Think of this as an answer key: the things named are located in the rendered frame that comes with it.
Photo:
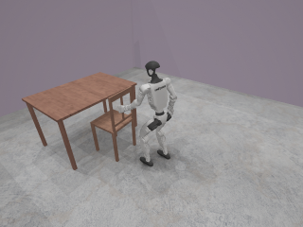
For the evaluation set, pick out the robot left hand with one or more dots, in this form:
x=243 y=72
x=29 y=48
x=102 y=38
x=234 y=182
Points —
x=121 y=109

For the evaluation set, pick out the left robot upper arm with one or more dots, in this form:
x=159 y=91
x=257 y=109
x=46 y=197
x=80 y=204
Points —
x=143 y=90

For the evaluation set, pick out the right robot forearm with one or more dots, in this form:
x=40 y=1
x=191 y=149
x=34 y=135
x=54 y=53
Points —
x=171 y=103

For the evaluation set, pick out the robot right hand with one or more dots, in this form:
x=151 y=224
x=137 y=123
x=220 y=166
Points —
x=170 y=110

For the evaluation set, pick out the robot right shin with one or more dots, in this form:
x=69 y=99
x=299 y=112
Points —
x=163 y=143

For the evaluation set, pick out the right robot upper arm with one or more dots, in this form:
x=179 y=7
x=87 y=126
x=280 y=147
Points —
x=170 y=88

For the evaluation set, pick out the robot left foot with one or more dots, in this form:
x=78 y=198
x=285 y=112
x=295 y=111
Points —
x=143 y=160

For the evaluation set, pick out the left robot forearm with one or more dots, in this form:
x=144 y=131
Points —
x=130 y=107

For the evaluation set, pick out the chair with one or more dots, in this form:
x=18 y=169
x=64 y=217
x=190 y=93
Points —
x=113 y=121

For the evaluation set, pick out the table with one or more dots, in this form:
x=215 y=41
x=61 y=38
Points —
x=73 y=97

